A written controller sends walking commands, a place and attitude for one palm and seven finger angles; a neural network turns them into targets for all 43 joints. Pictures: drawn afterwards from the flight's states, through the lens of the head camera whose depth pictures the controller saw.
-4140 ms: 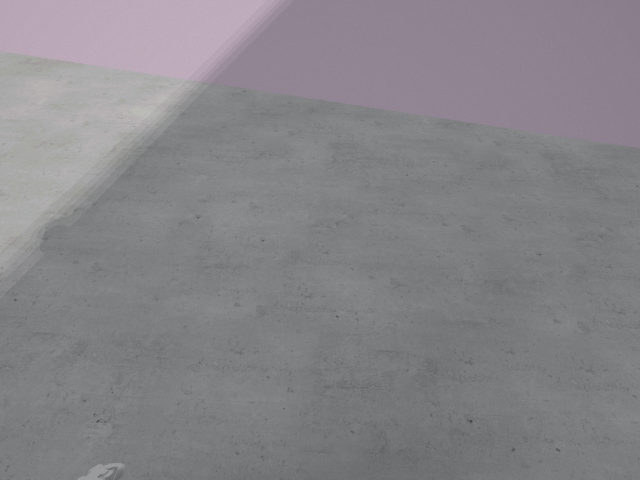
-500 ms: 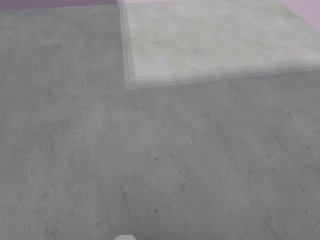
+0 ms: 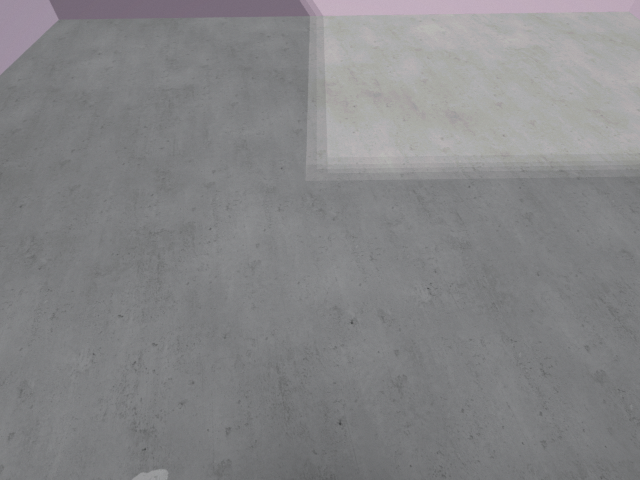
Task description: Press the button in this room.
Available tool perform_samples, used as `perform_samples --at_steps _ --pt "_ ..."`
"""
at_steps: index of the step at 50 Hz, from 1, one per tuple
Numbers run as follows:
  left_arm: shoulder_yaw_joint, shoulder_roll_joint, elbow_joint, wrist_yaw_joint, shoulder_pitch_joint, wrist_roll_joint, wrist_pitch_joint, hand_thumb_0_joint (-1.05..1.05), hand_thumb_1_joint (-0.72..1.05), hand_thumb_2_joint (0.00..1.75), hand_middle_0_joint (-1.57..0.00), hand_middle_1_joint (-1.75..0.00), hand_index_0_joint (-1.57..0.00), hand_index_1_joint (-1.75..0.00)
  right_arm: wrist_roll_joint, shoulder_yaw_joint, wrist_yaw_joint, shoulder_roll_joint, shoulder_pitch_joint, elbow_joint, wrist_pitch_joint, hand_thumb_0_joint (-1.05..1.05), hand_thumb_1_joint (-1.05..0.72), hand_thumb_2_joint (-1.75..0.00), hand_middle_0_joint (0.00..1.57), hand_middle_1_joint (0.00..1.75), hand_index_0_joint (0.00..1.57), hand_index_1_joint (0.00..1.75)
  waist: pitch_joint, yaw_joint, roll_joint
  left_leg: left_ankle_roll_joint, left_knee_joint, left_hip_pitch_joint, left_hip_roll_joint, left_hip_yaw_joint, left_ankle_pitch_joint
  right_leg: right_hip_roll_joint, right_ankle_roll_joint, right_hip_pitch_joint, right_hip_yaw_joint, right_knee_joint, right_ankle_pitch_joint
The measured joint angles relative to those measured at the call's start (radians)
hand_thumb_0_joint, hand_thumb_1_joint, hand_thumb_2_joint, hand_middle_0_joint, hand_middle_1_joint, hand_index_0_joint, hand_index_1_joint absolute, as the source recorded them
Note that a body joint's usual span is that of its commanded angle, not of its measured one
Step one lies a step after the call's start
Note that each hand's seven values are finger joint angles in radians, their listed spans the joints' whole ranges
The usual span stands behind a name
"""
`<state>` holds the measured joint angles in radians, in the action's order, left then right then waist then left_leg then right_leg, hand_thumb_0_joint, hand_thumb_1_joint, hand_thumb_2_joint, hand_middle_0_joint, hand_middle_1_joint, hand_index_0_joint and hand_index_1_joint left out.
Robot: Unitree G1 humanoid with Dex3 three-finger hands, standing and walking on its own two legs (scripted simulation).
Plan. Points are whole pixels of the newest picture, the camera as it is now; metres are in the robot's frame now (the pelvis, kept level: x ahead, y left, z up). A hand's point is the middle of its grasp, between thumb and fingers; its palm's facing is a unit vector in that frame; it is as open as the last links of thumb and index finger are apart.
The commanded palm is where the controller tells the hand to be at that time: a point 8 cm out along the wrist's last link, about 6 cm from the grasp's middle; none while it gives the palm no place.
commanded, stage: turn or walk to find it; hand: left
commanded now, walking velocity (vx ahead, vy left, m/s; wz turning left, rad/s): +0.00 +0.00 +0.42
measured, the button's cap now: out of the picture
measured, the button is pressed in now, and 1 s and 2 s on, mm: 0 0 0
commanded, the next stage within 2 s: none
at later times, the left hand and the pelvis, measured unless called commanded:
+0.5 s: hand out of the picture -0.05 +0.22 -0.19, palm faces +0.30 -0.93 -0.23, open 7.4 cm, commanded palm none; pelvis -0.03 +0.01 -0.01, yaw +15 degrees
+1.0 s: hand out of the picture -0.02 +0.21 -0.15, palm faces +0.43 -0.86 -0.28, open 7.4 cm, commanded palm none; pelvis -0.04 -0.02 +0.00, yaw +26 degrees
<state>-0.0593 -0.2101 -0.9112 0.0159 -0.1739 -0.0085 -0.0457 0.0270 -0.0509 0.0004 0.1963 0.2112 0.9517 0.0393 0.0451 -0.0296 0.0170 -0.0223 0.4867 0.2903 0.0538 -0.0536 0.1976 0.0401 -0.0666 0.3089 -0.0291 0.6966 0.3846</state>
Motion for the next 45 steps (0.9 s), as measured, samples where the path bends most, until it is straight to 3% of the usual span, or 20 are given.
perform_samples --at_steps 1,2,4,6,8,11,14,18,21,23,24,27,29,32,39,45 --pt "0.004 0.004 0.008 0.0 -0.001 0.001 0.008 0.01 0.91 0.9 -0.2 -0.3 -0.19 -0.3 -0.002 -0.003 -0.001 0.004 0.008 0.001 0.003 0.01 -0.9 -0.9 0.2 0.3 0.2 0.3 -0.003 -0.001 0.003 0.007 0.02 0.015 0.006 -0.007 0.006 -0.004 0.004 -0.034 -0.005 -0.083 -0.046" --pt "0.007 0.012 0.012 0.002 -0.002 -0.003 0.018 0.01 0.91 0.9 -0.2 -0.3 -0.19 -0.3 -0.007 -0.008 -0.002 0.011 0.016 0.002 0.005 0.01 -0.9 -0.9 0.2 0.3 0.2 0.3 -0.004 0.0 0.014 0.014 0.055 0.036 0.005 -0.016 0.02 -0.01 0.037 -0.054 -0.014 -0.135 -0.071" --pt "0.017 0.032 0.016 0.004 -0.004 -0.008 0.026 0.01 0.91 0.9 -0.2 -0.3 -0.2 -0.3 -0.006 -0.021 -0.003 0.026 0.024 0.009 0.018 0.01 -0.91 -0.9 0.2 0.3 0.2 0.3 0.001 -0.002 0.037 0.028 0.215 0.096 0.007 -0.023 0.17 -0.012 0.082 -0.056 -0.042 -0.123 -0.069" --pt "0.021 0.045 0.018 0.005 -0.016 -0.009 0.028 0.01 0.91 0.9 -0.2 -0.3 -0.2 -0.3 -0.003 -0.03 -0.006 0.035 0.033 0.021 0.032 0.01 -0.91 -0.9 0.2 0.3 0.2 0.3 0.001 0.0 0.037 0.038 0.42 0.159 0.007 -0.006 0.224 0.0 0.094 -0.074 -0.061 -0.138 -0.07" --pt "0.025 0.054 0.012 0.005 -0.028 -0.008 0.029 0.01 0.9 0.9 -0.2 -0.3 -0.2 -0.3 -0.001 -0.036 -0.011 0.044 0.037 0.029 0.035 0.01 -0.91 -0.9 0.2 0.3 0.2 0.3 0.004 -0.003 0.038 0.053 0.57 0.199 -0.013 0.01 0.197 0.007 0.094 -0.097 -0.082 -0.167 -0.082" --pt "0.028 0.059 -0.002 0.007 -0.039 -0.01 0.032 0.01 0.9 0.9 -0.2 -0.3 -0.2 -0.3 -0.001 -0.039 -0.014 0.049 0.041 0.038 0.036 0.01 -0.91 -0.9 0.2 0.3 0.2 0.3 0.011 -0.007 0.029 0.076 0.652 0.213 -0.05 0.026 0.165 0.02 0.093 -0.119 -0.113 -0.192 -0.092" --pt "0.025 0.057 -0.012 0.009 -0.05 -0.013 0.035 0.01 0.91 0.89 -0.2 -0.3 -0.2 -0.3 -0.002 -0.037 -0.014 0.049 0.037 0.049 0.041 0.01 -0.91 -0.9 0.2 0.3 0.2 0.3 0.017 -0.002 0.014 0.089 0.619 0.188 -0.078 0.037 0.179 0.036 0.091 -0.126 -0.142 -0.196 -0.092" --pt "0.02 0.038 -0.025 0.005 -0.061 -0.019 0.034 0.01 0.91 0.89 -0.2 -0.3 -0.2 -0.3 -0.006 -0.027 -0.013 0.043 0.01 0.055 0.043 0.01 -0.91 -0.9 0.2 0.3 0.2 0.3 0.029 0.017 -0.01 0.091 0.46 0.118 -0.098 0.068 0.229 0.063 0.079 -0.116 -0.173 -0.177 -0.083" --pt "0.012 0.017 -0.037 0.003 -0.071 -0.021 0.031 0.01 0.91 0.89 -0.2 -0.3 -0.2 -0.3 -0.012 -0.017 -0.011 0.036 -0.021 0.045 0.033 0.01 -0.91 -0.9 0.2 0.3 0.2 0.3 0.038 0.033 -0.03 0.08 0.304 0.051 -0.095 0.101 0.237 0.086 0.062 -0.097 -0.193 -0.139 -0.067" --pt "0.006 0.0 -0.047 0.002 -0.08 -0.018 0.024 0.01 0.91 0.89 -0.2 -0.3 -0.2 -0.3 -0.013 -0.01 -0.011 0.034 -0.038 0.03 0.019 0.01 -0.91 -0.9 0.2 0.3 0.2 0.3 0.038 0.037 -0.039 0.069 0.157 -0.01 -0.091 0.124 0.155 0.102 0.044 -0.077 -0.209 -0.093 -0.046" --pt "0.001 -0.011 -0.05 0.001 -0.086 -0.013 0.018 0.01 0.91 0.89 -0.2 -0.3 -0.2 -0.3 -0.012 -0.009 -0.012 0.031 -0.046 0.022 0.008 0.01 -0.91 -0.9 0.2 0.3 0.2 0.3 0.036 0.038 -0.049 0.038 0.111 -0.025 -0.083 0.128 0.106 0.115 0.035 -0.056 -0.209 -0.052 -0.03" --pt "-0.011 -0.04 -0.069 0.007 -0.084 -0.01 -0.018 0.01 0.91 0.9 -0.2 -0.3 -0.2 -0.3 -0.008 0.001 -0.007 0.01 -0.07 0.003 -0.014 0.01 -0.91 -0.9 0.2 0.3 0.2 0.3 0.038 0.05 -0.077 -0.009 0.131 -0.014 -0.064 0.134 0.127 0.098 0.01 0.042 -0.104 0.183 0.132" --pt "-0.016 -0.048 -0.081 0.004 -0.077 -0.009 -0.029 0.01 0.91 0.9 -0.2 -0.3 -0.2 -0.3 -0.006 0.008 0.002 0.001 -0.073 -0.006 -0.02 0.01 -0.91 -0.9 0.2 0.3 0.2 0.3 0.031 0.048 -0.072 -0.016 0.099 -0.026 -0.059 0.123 0.117 0.075 0.003 0.094 -0.06 0.312 0.111" --pt "-0.018 -0.051 -0.077 -0.003 -0.065 -0.009 -0.023 0.01 0.91 0.9 -0.2 -0.3 -0.19 -0.3 -0.007 0.016 0.008 -0.007 -0.072 -0.01 -0.024 0.0 -0.91 -0.9 0.2 0.3 0.2 0.3 0.022 0.047 -0.062 -0.02 0.032 -0.05 -0.048 0.105 0.073 0.063 -0.008 0.131 -0.029 0.378 0.048" --pt "-0.011 -0.032 -0.038 -0.003 -0.024 -0.006 -0.016 0.01 0.91 0.9 -0.2 -0.3 -0.19 -0.3 -0.005 0.016 0.005 -0.014 -0.047 -0.01 -0.019 0.0 -0.91 -0.9 0.2 0.3 0.2 0.3 0.01 0.029 -0.034 -0.023 -0.03 -0.058 -0.024 0.057 0.021 0.042 -0.02 0.105 0.0 0.256 0.038" --pt "0.004 0.002 -0.003 -0.001 0.011 0.001 0.001 0.01 0.91 0.9 -0.2 -0.3 -0.19 -0.3 -0.001 0.002 0.001 0.0 -0.01 -0.001 -0.003 0.0 -0.9 -0.9 0.2 0.3 0.2 0.3 0.007 0.001 0.0 0.0 0.008 -0.015 -0.007 0.01 0.018 0.003 -0.004 0.006 -0.004 0.007 0.004"
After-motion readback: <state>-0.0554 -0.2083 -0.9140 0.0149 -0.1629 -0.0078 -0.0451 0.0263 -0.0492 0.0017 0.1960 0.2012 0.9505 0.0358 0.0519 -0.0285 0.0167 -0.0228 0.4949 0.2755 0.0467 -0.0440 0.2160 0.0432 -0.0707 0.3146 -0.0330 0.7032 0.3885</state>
